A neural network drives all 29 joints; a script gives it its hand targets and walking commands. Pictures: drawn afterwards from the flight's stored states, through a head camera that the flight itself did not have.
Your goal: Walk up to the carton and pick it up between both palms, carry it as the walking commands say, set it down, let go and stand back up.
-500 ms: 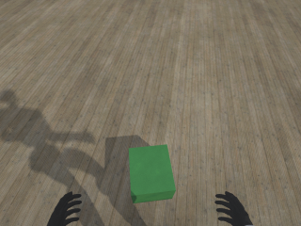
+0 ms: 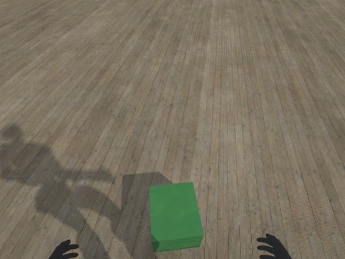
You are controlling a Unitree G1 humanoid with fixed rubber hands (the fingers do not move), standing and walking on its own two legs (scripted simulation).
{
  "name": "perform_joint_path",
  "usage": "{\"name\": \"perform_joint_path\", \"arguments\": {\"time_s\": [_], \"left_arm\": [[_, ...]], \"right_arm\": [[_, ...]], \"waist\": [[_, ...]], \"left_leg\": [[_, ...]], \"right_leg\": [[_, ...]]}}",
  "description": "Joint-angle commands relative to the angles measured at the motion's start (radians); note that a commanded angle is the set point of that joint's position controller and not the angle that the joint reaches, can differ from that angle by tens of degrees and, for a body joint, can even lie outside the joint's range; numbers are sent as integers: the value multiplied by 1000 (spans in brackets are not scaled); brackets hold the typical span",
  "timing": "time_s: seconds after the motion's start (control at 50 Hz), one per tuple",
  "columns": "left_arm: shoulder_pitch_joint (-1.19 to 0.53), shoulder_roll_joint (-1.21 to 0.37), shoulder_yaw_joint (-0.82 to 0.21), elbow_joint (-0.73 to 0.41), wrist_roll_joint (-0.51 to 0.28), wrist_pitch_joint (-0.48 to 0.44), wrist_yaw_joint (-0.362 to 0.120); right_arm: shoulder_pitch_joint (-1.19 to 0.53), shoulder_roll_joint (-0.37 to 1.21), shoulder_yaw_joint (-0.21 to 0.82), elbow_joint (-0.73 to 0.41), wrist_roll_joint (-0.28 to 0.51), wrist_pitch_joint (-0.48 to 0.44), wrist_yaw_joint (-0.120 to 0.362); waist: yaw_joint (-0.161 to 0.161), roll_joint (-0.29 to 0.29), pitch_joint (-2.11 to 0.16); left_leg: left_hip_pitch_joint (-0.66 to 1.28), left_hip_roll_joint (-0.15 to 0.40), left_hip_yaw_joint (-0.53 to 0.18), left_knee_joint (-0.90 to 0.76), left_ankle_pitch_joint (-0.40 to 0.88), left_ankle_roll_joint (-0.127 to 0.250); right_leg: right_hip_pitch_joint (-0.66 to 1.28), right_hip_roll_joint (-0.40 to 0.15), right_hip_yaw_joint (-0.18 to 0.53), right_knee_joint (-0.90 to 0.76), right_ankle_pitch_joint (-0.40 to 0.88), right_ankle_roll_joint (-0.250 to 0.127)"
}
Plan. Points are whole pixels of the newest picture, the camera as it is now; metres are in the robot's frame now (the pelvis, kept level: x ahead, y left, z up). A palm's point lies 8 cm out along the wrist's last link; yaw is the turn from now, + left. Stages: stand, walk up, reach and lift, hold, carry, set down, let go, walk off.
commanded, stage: stand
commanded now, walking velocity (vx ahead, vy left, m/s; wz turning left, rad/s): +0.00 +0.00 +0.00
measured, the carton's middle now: (173, 216) +0.48 -0.04 -0.67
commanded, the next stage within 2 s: none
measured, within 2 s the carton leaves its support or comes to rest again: neither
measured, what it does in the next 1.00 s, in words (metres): stands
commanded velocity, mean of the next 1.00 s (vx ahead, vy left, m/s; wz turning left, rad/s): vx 0.00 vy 0.00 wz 0.00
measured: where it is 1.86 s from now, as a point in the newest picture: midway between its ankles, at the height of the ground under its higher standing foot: outside the picture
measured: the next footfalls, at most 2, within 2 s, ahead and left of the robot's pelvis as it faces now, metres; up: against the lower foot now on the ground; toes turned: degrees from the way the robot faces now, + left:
none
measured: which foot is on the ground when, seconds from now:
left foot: down 0.00-1.00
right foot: down 0.00-1.00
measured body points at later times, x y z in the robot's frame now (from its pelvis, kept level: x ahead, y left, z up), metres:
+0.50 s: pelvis +0.02 +0.00 +0.00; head +0.00 -0.01 +0.45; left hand +0.18 +0.28 -0.08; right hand +0.13 -0.28 -0.09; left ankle -0.04 +0.10 -0.73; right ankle +0.05 -0.09 -0.73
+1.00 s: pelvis +0.00 -0.01 +0.00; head -0.03 -0.02 +0.45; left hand +0.16 +0.28 -0.08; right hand +0.10 -0.30 -0.10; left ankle -0.04 +0.10 -0.73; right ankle +0.05 -0.09 -0.73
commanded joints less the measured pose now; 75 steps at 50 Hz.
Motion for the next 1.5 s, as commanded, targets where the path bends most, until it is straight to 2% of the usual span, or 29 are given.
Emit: {"name": "perform_joint_path", "arguments": {"time_s": [0.0, 0.02, 0.06, 0.1, 0.16, 0.18, 0.22, 0.3, 0.34, 0.46, 0.5, 0.54, 0.58, 0.66, 0.72, 0.78, 0.82, 0.94, 1.04, 1.1, 1.12, 1.18, 1.2, 1.24, 1.3, 1.38, 1.42, 1.46, 1.48], "left_arm": [[-97, 181, 29, -33, 71, -68, 21], [-94, 172, 32, -25, 71, -70, 23], [-82, 179, 27, -13, 63, -88, 24], [-79, 211, 29, 4, 60, -93, 23], [-49, 216, 26, 22, 49, -94, 29], [-61, 217, 25, 23, 50, -92, 33], [-61, 238, 26, 32, 47, -88, 39], [-96, 217, 17, 36, 55, -88, 40], [-83, 215, 19, 61, 60, -88, 43], [-111, 237, 25, 73, 54, -97, 34], [-139, 230, 21, 63, 60, -96, 32], [-117, 258, 32, 66, 51, -97, 31], [-117, 238, 25, 75, 51, -103, 25], [-119, 261, 24, 76, 49, -116, 32], [-127, 231, 24, 93, 58, -116, 23], [-140, 270, 23, 93, 48, -119, 24], [-143, 243, 19, 93, 43, -120, 22], [-123, 240, 15, 120, 38, -117, 26], [-119, 279, 25, 136, 45, -115, 22], [-117, 262, 19, 157, 48, -117, 21], [-141, 253, 14, 146, 47, -119, 21], [-133, 268, 14, 164, 36, -122, 25], [-140, 261, 16, 160, 43, -116, 30], [-125, 245, 10, 170, 38, -125, 28], [-130, 252, 9, 176, 40, -118, 27], [-135, 270, 9, 195, 40, -115, 27], [-133, 248, 10, 196, 40, -119, 24], [-131, 251, 8, 202, 38, -117, 27], [-153, 242, 0, 210, 42, -115, 25]], "right_arm": [[-28, -196, -63, -6, -65, -78, -22], [-37, -199, -53, -6, -72, -87, -25], [-51, -218, -65, 7, -65, -101, -27], [-47, -228, -67, 11, -53, -104, -28], [-48, -258, -68, 36, -46, -106, -34], [-2, -228, -61, 52, -38, -100, -39], [22, -238, -69, 52, -35, -97, -40], [0, -235, -68, 64, -40, -100, -48], [15, -223, -68, 71, -45, -104, -48], [-12, -249, -61, 78, -46, -111, -43], [-8, -238, -56, 68, -44, -118, -47], [19, -250, -56, 74, -50, -121, -49], [0, -244, -56, 62, -52, -121, -47], [0, -262, -57, 82, -39, -116, -42], [-6, -254, -46, 90, -52, -127, -45], [-2, -264, -57, 100, -52, -122, -40], [-4, -254, -48, 114, -44, -124, -43], [-2, -275, -45, 145, -52, -130, -49], [29, -280, -43, 165, -43, -127, -45], [26, -259, -43, 175, -35, -129, -42], [0, -260, -43, 167, -41, -131, -43], [4, -267, -37, 192, -40, -132, -47], [-3, -268, -36, 206, -27, -133, -49], [-7, -276, -36, 210, -37, -134, -52], [5, -271, -31, 212, -45, -133, -56], [-10, -272, -29, 230, -32, -133, -50], [0, -267, -30, 239, -33, -130, -57], [-25, -270, -27, 242, -42, -128, -50], [-18, -256, -25, 256, -33, -134, -50]], "waist": [[63, -55, -50], [72, 1, -54], [82, -48, -79], [62, 4, -147], [87, -65, -201], [57, -48, -199], [65, -65, -251], [60, 22, -176], [55, -40, -223], [59, 43, -141], [57, -20, -118], [57, -15, -133], [62, -12, -109], [54, -60, -151], [57, 10, -81], [35, -85, -124], [64, -33, -98], [66, -9, -84], [61, -65, -70], [59, -48, -78], [55, -90, -94], [55, -3, -84], [54, -54, -87], [52, -13, -103], [51, -62, -110], [59, -50, -81], [58, 12, -67], [73, -44, -65], [50, -56, -20]], "left_leg": [[-178, 86, -126, -150, -264, -28], [-194, 94, -128, -163, -223, -20], [-162, 102, -153, -164, -117, -13], [-71, 100, -110, -102, 87, -19], [-54, 94, -93, -33, 382, -20], [-18, 94, -83, -43, 413, -33], [-2, 91, -83, -11, 403, -24], [-4, 101, -92, -78, 378, -30], [6, 107, -99, -56, 314, -16], [-8, 133, -124, -142, 267, -17], [-42, 118, -145, -139, 213, -1], [-21, 145, -155, -158, 301, -18], [-50, 115, -145, -147, 159, 4], [-13, 107, -127, -113, 124, 4], [-47, 121, -146, -146, 203, 2], [-22, 107, -120, -128, 114, 1], [-50, 117, -143, -149, 134, 7], [-40, 126, -155, -159, 162, 8], [-66, 105, -140, -142, 87, 27], [-33, 99, -138, -139, 97, 21], [-29, 99, -141, -133, 104, 16], [-17, 118, -157, -160, 173, 16], [8, 116, -150, -145, 214, 21], [19, 118, -147, -128, 255, 13], [-11, 128, -142, -137, 303, -1], [-16, 121, -145, -159, 199, 9], [-47, 133, -157, -181, 152, 18], [-46, 130, -151, -195, 67, 22], [-67, 122, -163, -180, 62, 27]], "right_leg": [[55, -97, 143, -57, -278, 15], [100, -100, 122, -58, -237, 4], [133, -106, 123, -19, -73, -3], [160, -119, 117, -6, 107, -6], [260, -133, 115, 27, 370, -19], [240, -139, 117, 39, 400, -18], [293, -151, 134, 19, 460, -16], [244, -143, 130, 5, 328, -7], [259, -138, 142, -15, 261, -13], [167, -121, 111, -2, 172, -25], [183, -109, 118, -23, 152, -24], [168, -124, 129, 6, 177, -23], [176, -120, 130, -28, 133, -25], [172, -145, 173, -60, 157, -26], [144, -116, 137, -32, 144, -29], [168, -142, 154, -55, 138, -17], [166, -140, 153, -52, 116, -26], [138, -136, 163, -47, 119, -31], [189, -147, 206, -95, 21, -27], [173, -139, 188, -100, 71, -29], [190, -141, 180, -87, 107, -24], [180, -145, 184, -61, 153, -28], [172, -141, 180, -75, 194, -31], [181, -141, 169, -70, 246, -40], [205, -140, 154, -47, 269, -41], [173, -145, 165, -84, 159, -39], [187, -140, 179, -80, 98, -30], [166, -139, 176, -102, 36, -31], [149, -143, 196, -117, 53, -38]]}}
